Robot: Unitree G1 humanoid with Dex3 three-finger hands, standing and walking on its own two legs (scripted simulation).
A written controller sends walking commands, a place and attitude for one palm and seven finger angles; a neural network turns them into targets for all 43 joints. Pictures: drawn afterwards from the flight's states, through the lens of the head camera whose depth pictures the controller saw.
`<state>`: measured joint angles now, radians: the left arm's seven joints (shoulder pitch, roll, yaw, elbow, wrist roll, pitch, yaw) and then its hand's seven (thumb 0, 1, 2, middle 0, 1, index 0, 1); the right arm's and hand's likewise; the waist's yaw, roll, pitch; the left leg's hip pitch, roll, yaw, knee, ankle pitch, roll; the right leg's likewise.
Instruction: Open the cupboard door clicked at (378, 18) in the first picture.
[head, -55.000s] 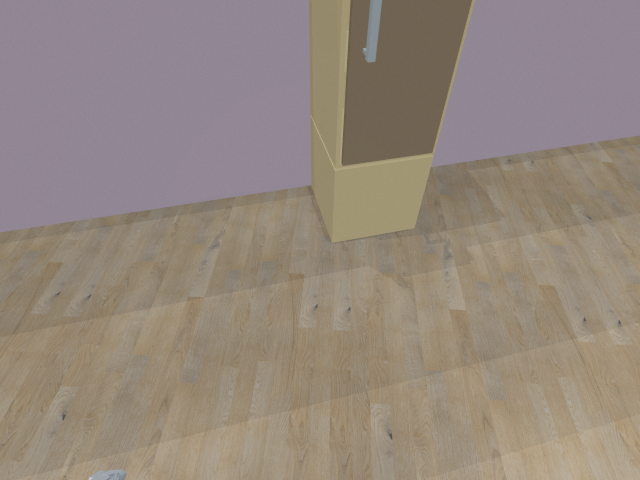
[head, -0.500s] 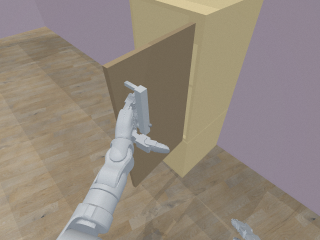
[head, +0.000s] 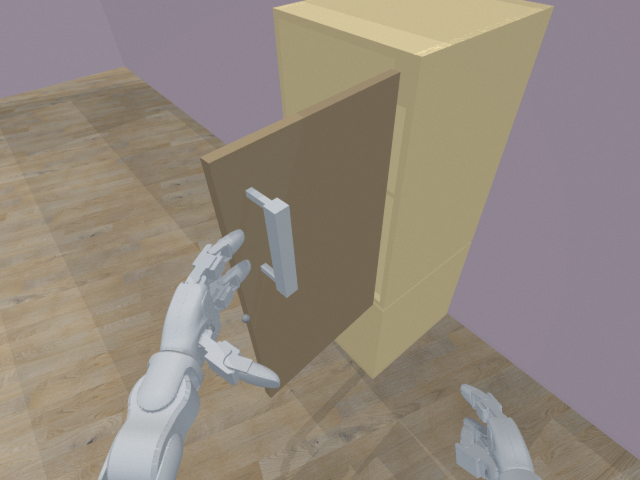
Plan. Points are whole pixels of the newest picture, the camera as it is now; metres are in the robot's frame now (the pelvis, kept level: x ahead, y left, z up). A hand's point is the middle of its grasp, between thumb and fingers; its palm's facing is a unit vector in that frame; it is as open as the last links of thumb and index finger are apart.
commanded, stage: slide the hand sideways off the handle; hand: left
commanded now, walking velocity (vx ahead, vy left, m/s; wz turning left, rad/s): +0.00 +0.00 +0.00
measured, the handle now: (271, 244) +0.38 +0.11 +0.12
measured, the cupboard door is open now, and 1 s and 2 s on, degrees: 95 95 95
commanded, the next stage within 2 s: draw the hand back to the body in 0.24 s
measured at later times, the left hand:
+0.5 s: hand (212, 339) +0.24 +0.14 +0.11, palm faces -0.01 -1.00 -0.03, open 16.4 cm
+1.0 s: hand (132, 351) +0.21 +0.21 +0.13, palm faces +0.23 -0.94 -0.25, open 15.3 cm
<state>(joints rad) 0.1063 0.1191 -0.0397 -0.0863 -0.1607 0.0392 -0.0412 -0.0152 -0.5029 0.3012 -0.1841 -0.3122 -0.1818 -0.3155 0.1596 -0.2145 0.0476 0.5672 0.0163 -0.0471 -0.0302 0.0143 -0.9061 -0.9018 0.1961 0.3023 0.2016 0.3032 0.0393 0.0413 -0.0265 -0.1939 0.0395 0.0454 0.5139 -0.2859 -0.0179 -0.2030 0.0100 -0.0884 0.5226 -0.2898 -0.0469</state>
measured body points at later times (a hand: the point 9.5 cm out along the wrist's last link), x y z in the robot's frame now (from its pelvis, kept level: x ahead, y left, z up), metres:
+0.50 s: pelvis -0.01 +0.00 -0.01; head -0.02 -0.03 +0.44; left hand +0.23 +0.20 +0.12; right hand +0.18 -0.22 -0.09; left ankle -0.01 +0.13 -0.74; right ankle +0.00 -0.08 -0.74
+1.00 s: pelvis -0.01 +0.02 +0.00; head -0.03 +0.00 +0.45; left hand +0.19 +0.26 +0.15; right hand +0.19 -0.19 -0.07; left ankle -0.01 +0.13 -0.74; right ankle +0.00 -0.08 -0.74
